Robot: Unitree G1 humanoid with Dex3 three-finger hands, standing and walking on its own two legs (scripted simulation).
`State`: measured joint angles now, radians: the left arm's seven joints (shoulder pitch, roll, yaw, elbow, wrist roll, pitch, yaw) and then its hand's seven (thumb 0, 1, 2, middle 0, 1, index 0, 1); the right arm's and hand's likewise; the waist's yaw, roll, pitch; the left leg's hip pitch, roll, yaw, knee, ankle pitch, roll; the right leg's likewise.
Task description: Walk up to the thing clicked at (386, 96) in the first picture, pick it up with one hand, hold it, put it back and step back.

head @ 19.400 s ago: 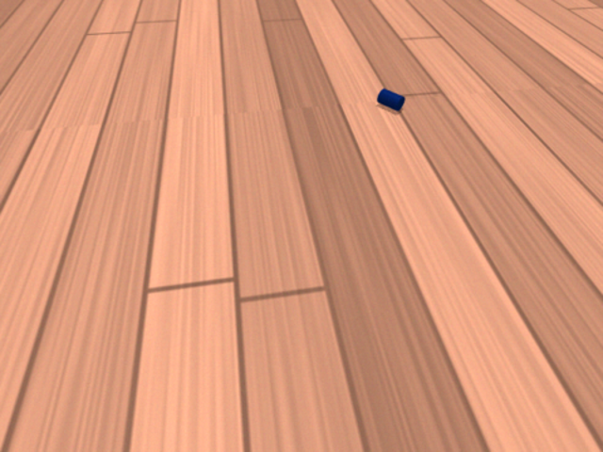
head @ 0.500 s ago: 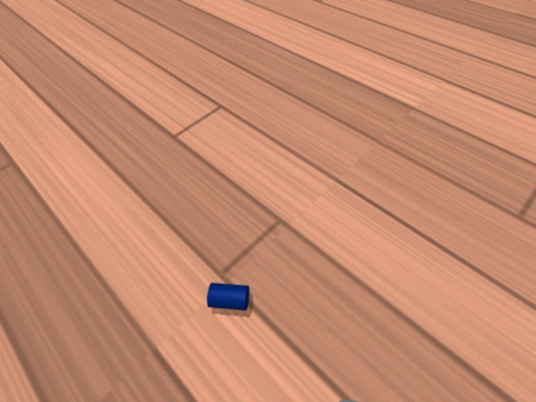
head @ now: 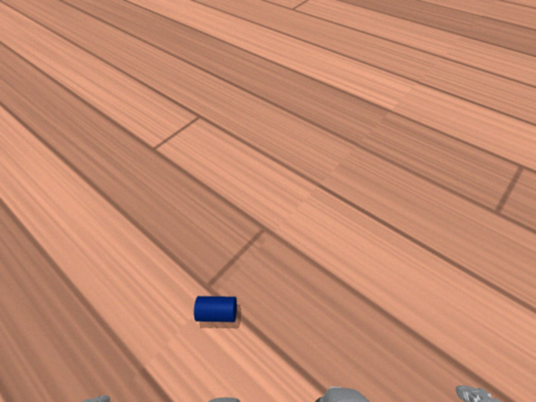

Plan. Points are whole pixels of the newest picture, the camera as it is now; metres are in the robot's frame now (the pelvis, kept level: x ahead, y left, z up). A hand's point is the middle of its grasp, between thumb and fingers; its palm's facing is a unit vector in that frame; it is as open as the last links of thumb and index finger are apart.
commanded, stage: walk up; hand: left
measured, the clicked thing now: (216, 308) +0.50 +0.23 -0.72
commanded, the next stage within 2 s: stand in 0.84 s
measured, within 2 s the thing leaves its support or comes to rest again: neither
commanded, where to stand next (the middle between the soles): +0.10 +0.01 m, yaw -4 degrees
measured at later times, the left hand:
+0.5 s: hand out of the picture +0.08 +0.28 -0.15, palm faces -0.09 -0.93 -0.35, open 7.3 cm
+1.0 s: hand out of the picture +0.11 +0.28 -0.13, palm faces -0.10 -0.93 -0.34, open 7.3 cm
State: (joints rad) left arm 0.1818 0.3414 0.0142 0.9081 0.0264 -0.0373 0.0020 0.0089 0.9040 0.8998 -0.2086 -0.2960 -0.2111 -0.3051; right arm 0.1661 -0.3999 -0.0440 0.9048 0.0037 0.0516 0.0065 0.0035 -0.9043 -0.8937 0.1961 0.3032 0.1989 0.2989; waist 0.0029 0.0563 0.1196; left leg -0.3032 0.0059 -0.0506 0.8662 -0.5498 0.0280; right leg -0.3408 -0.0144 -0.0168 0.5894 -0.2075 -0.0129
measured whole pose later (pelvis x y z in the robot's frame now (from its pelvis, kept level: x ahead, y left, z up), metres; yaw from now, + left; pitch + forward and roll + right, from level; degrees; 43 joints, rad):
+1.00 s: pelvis -0.01 +0.04 +0.02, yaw -4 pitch -2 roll +0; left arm 0.08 0.36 0.00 1.12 0.00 -0.02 -0.01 0.01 0.91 0.90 -0.21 -0.30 -0.21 -0.30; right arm 0.10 -0.36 -0.01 1.11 0.00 -0.02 0.00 0.00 -0.90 -0.89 0.20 0.30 0.20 0.30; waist -0.02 0.00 0.05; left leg -0.09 0.02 0.05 0.34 -0.21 -0.01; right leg -0.13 0.00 0.06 0.35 -0.18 0.01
